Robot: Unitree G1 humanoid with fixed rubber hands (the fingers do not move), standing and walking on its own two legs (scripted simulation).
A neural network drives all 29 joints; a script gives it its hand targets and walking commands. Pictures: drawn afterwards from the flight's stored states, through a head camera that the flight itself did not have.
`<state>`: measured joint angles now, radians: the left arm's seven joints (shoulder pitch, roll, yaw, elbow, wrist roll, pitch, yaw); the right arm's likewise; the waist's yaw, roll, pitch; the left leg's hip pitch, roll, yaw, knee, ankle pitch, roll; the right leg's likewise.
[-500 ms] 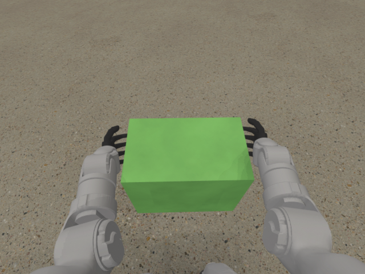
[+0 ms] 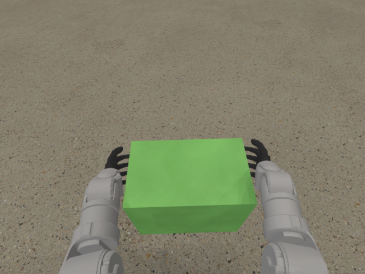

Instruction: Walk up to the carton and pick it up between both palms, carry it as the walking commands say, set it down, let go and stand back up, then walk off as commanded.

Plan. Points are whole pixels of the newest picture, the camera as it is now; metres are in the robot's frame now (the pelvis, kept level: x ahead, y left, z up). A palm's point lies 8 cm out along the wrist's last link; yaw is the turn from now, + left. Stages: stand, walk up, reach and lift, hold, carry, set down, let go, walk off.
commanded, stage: reach and lift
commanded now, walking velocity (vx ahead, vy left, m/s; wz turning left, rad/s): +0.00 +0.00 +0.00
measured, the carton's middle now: (187, 189) +0.33 -0.02 -0.04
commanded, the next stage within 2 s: hold in 0.02 s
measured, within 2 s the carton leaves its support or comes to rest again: neither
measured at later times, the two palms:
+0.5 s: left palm (103, 188) +0.29 +0.17 +0.05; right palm (262, 180) +0.29 -0.19 +0.05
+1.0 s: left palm (94, 189) +0.28 +0.18 +0.06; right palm (256, 172) +0.30 -0.17 +0.07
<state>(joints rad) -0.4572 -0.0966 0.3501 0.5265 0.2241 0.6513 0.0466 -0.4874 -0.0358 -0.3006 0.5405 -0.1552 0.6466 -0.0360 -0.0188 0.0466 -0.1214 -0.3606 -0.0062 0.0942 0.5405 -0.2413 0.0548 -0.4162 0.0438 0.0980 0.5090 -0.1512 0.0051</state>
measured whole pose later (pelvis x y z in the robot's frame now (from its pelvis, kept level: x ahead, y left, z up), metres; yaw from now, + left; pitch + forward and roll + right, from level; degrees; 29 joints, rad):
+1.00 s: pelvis +0.01 +0.00 +0.00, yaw +0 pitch -1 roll +0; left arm -0.20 -0.14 0.28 0.16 0.22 0.82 0.03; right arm -0.26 0.05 -0.23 0.22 -0.16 0.79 -0.04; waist 0.01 0.03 -0.17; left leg -0.26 -0.01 0.09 0.56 -0.29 0.05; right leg -0.32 0.04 0.10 0.55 -0.21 0.01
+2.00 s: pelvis -0.03 -0.01 -0.01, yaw +0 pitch -5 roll +1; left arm -0.12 -0.13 0.19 -0.25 0.17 1.30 0.06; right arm -0.16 0.06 -0.17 -0.22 -0.14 1.27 -0.06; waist -0.01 0.01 -0.20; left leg -0.26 -0.01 0.09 0.60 -0.26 0.04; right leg -0.33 0.04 0.09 0.60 -0.19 0.00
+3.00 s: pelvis -0.21 +0.00 -0.01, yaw +1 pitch +1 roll -1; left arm -0.10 -0.13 0.18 -0.40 0.15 1.22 0.06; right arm -0.11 0.12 -0.17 -0.36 -0.14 1.18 -0.09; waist 0.00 -0.03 -0.10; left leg -0.41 0.01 0.09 0.68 -0.29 0.07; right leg -0.51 0.02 0.09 1.07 -0.39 0.03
